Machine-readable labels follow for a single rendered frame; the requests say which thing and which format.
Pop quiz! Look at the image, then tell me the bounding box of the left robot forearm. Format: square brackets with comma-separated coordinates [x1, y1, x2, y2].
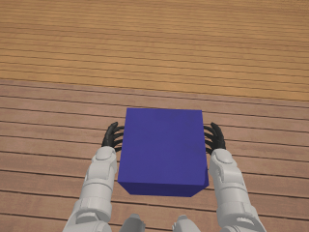
[62, 146, 118, 232]

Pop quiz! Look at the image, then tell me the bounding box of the robot left hand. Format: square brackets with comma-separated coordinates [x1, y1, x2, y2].
[101, 122, 125, 153]

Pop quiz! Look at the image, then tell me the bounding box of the carton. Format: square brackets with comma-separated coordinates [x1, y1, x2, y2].
[117, 107, 210, 197]

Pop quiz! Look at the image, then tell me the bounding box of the robot right hand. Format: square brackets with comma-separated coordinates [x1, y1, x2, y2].
[203, 122, 226, 155]

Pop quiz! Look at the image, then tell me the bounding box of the robot left upper arm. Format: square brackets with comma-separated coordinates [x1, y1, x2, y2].
[63, 220, 112, 232]

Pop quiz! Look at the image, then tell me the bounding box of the left robot shin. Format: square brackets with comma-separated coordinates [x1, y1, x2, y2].
[129, 214, 140, 219]

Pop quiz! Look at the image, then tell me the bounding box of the robot right thigh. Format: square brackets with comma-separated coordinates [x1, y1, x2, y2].
[172, 218, 201, 232]

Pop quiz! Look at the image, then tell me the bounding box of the right robot forearm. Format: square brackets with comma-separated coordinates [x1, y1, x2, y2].
[209, 148, 267, 232]

